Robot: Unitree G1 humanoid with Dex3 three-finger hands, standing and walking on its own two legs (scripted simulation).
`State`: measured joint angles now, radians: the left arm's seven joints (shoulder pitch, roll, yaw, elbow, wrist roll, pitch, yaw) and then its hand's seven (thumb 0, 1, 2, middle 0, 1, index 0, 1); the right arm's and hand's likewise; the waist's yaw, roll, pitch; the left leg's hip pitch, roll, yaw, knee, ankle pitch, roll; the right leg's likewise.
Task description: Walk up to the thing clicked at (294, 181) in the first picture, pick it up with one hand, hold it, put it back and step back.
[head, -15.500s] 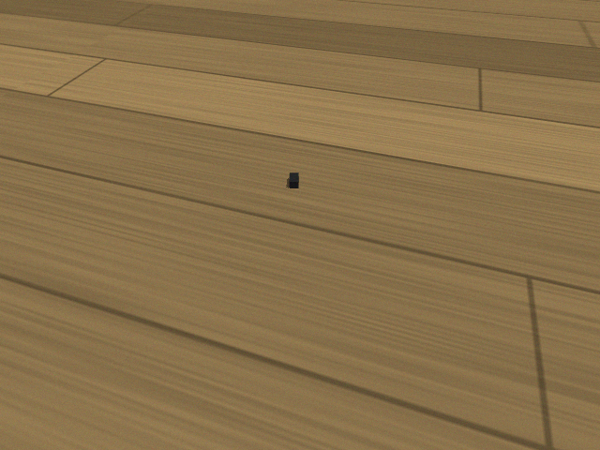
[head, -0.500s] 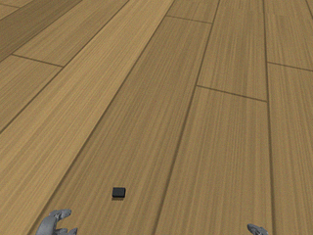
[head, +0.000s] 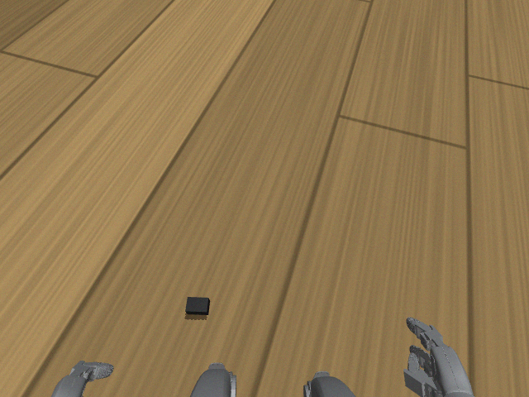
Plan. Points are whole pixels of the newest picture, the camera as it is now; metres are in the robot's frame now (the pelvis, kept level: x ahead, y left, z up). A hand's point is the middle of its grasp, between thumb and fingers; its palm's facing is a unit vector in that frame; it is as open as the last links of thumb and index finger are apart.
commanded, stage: rise first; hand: left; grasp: from above
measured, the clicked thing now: (198, 306) +0.42 +0.22 -0.67
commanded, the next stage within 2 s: none
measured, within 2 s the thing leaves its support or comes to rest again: neither
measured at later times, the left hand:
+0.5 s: hand out of the picture +0.12 +0.28 -0.21, palm faces -0.31 -0.79 -0.53, open 13.5 cm
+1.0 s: hand (145, 344) +0.27 +0.30 -0.41, palm faces -0.48 -0.30 -0.82, open 12.5 cm
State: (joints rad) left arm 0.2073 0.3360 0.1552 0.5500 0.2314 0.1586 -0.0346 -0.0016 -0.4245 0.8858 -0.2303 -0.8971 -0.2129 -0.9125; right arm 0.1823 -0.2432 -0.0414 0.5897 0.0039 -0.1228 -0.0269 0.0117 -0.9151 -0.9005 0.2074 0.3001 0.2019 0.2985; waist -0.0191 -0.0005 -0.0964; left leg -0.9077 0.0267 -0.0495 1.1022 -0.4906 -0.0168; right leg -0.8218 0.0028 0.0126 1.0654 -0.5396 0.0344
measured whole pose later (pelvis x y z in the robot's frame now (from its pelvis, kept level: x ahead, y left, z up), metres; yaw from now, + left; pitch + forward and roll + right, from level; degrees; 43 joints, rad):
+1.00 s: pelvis -0.09 -0.01 -0.27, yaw -5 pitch +33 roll -5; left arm -0.47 0.61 0.16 0.93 0.88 -0.24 0.11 0.00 -0.29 0.78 -0.39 -0.74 -0.38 -0.76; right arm 0.08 -0.28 -0.05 0.72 -0.04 -0.10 0.06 0.01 -0.96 -0.91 0.21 0.30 0.20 0.30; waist -0.02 0.01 -0.12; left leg -2.04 0.02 -0.13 2.08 -0.63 -0.04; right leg -1.94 0.06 -0.02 2.07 -0.71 0.05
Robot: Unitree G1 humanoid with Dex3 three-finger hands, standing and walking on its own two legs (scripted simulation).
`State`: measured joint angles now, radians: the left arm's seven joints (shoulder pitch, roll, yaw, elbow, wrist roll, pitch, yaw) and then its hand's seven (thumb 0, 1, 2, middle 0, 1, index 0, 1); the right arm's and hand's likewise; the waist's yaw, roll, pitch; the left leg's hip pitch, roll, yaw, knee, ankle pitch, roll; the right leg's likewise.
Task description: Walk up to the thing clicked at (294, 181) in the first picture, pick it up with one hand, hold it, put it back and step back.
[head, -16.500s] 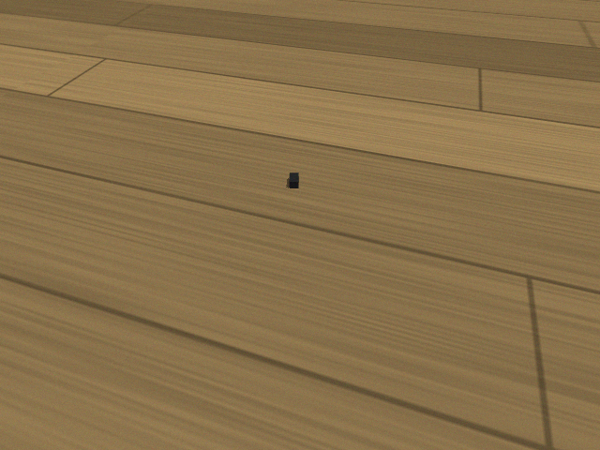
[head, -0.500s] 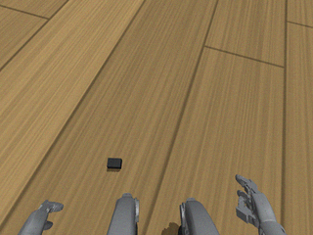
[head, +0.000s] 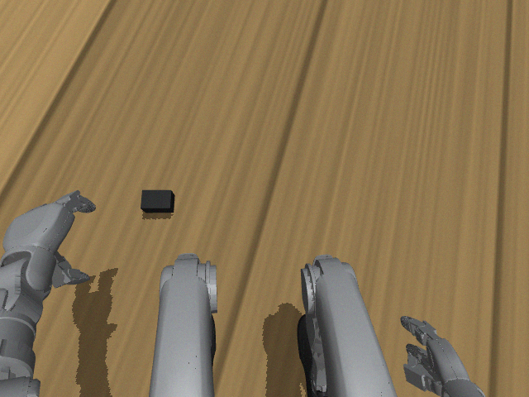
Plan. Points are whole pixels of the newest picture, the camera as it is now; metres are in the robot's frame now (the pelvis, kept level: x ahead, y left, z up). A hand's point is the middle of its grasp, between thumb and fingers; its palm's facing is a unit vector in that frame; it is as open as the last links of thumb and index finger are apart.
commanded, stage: rise first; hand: left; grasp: from above
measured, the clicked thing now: (158, 201) +0.49 +0.27 -0.40
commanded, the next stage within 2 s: none
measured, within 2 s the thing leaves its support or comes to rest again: neither
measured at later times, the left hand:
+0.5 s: hand (94, 221) +0.40 +0.34 -0.23, palm faces -0.45 -0.08 -0.89, open 11.9 cm
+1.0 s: hand (108, 212) +0.43 +0.33 -0.27, palm faces -0.45 -0.05 -0.89, open 12.0 cm
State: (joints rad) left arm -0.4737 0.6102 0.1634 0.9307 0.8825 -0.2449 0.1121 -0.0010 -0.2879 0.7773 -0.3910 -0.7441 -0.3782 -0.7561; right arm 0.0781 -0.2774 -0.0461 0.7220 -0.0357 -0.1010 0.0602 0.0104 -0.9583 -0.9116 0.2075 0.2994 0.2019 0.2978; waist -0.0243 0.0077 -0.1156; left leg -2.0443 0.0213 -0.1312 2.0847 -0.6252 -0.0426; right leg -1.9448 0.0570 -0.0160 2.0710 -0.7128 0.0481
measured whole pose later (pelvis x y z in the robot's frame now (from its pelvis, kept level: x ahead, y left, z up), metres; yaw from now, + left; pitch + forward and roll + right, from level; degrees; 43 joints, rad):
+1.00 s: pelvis +0.00 +0.01 -0.10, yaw -5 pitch +33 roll -9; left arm -0.81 0.81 0.16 1.37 1.31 -0.36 0.41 0.00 -0.16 0.71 -0.42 -0.62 -0.42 -0.62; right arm 0.06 -0.25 0.04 0.78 -0.16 0.01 0.12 0.00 -0.91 -0.90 0.21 0.30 0.20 0.30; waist -0.16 -0.05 -0.05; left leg -2.33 0.01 -0.20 2.41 -0.66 -0.05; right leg -2.20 0.09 -0.05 2.35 -0.74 0.07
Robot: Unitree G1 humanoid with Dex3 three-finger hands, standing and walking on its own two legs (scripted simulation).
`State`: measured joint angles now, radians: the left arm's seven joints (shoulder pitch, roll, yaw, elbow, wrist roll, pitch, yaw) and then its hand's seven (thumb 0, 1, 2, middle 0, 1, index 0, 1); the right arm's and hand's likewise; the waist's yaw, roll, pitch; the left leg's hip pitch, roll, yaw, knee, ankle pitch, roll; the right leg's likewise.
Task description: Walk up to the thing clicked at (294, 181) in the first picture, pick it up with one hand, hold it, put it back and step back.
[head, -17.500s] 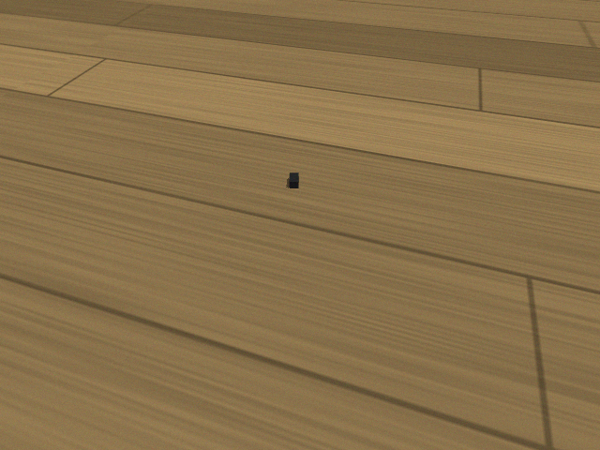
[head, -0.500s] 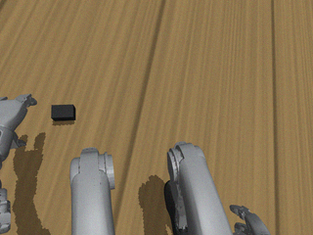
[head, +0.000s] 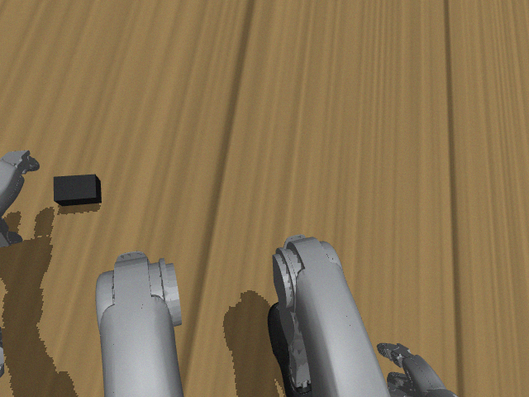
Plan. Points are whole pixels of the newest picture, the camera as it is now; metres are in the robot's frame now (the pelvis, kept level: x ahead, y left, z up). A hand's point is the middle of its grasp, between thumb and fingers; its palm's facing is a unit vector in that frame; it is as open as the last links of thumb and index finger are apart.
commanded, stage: rise first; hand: left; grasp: from above
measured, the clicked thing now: (78, 190) +0.47 +0.30 -0.31
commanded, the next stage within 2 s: approach in 1.66 s
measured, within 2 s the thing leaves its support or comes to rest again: neither
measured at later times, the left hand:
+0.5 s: hand (14, 203) +0.41 +0.35 -0.19, palm faces -0.44 -0.11 -0.89, open 12.5 cm
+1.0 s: hand (12, 196) +0.42 +0.36 -0.19, palm faces -0.43 -0.09 -0.90, open 12.5 cm
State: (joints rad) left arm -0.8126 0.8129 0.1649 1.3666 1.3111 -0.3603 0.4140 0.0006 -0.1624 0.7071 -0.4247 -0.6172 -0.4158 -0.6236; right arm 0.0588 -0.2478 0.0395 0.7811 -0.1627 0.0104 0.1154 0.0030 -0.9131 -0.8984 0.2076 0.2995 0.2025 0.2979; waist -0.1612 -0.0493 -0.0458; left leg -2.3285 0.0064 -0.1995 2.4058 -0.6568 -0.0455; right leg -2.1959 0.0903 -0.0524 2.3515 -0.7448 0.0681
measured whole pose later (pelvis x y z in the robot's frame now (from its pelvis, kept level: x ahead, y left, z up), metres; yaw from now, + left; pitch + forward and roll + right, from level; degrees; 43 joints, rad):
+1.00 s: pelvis +0.00 +0.00 -0.01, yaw -2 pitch +31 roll -10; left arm -0.87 0.88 0.18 1.44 1.31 -0.32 0.43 0.00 -0.25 0.78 -0.35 -0.72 -0.34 -0.73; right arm 0.07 -0.26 0.10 0.77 -0.19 -0.02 0.13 0.00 -0.91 -0.90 0.21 0.30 0.20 0.30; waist -0.21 -0.06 0.00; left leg -2.35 0.00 -0.23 2.46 -0.66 -0.05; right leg -2.21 0.10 -0.08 2.38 -0.74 0.07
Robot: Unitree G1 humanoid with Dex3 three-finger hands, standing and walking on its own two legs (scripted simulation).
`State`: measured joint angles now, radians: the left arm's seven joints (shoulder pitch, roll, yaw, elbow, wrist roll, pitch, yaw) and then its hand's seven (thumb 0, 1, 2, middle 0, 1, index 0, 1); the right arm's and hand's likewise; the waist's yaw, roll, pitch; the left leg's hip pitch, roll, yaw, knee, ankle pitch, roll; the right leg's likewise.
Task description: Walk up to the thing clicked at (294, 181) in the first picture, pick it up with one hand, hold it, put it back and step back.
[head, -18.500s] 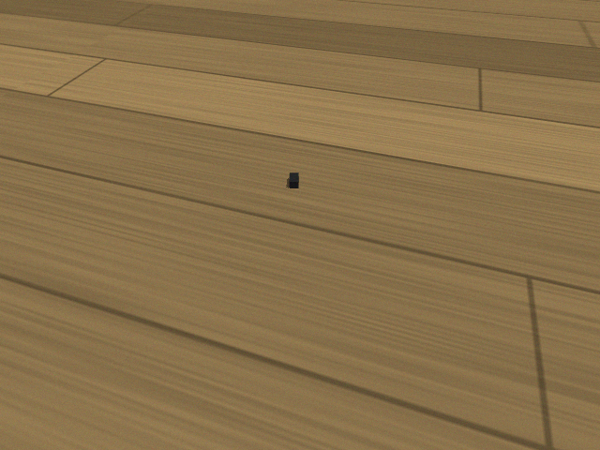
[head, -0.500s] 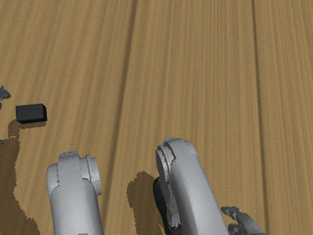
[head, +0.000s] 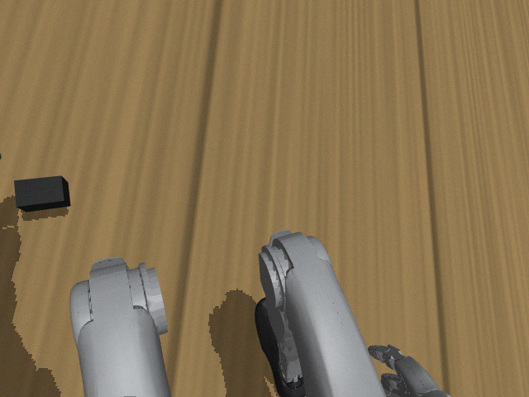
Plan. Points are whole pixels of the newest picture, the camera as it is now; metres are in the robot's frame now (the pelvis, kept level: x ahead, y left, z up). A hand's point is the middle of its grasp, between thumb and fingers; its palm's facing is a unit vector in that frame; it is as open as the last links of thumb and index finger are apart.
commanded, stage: rise first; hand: left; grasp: from above
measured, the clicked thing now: (43, 194) +0.46 +0.31 -0.29
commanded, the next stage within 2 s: approach in 0.66 s
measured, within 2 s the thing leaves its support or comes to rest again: neither
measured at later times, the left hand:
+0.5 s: hand out of the picture +0.41 +0.37 -0.16, palm faces -0.42 -0.09 -0.90, open 12.7 cm
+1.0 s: hand out of the picture +0.43 +0.34 -0.17, palm faces -0.45 -0.05 -0.89, open 12.8 cm
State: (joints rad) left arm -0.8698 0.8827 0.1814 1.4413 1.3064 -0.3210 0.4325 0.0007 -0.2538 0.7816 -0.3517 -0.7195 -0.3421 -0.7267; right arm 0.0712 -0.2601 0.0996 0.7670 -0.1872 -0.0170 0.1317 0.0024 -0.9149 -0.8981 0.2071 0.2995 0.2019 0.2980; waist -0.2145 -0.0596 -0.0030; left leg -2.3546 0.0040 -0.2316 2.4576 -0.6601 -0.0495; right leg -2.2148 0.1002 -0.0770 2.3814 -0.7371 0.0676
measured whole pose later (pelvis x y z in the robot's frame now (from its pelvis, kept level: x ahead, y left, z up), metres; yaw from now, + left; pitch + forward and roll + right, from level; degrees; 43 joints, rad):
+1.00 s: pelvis -0.01 +0.00 +0.01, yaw +0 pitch +31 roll -11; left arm -0.94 0.85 0.03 1.44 1.31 -0.32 0.40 0.00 -0.30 0.81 -0.31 -0.80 -0.30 -0.80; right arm 0.11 -0.26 0.12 0.75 -0.16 -0.02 0.12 0.00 -0.91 -0.89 0.21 0.30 0.20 0.30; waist -0.23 -0.06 -0.02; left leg -2.35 0.00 -0.22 2.43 -0.63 -0.03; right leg -2.20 0.09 -0.08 2.35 -0.72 0.06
